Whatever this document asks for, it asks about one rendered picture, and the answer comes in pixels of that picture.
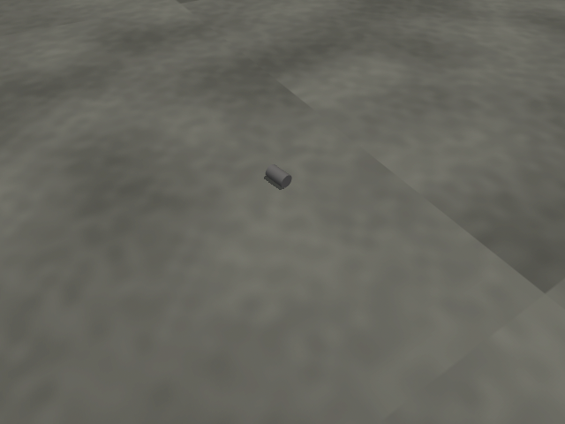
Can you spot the can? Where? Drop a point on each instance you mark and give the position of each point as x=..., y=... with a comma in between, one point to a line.
x=278, y=175

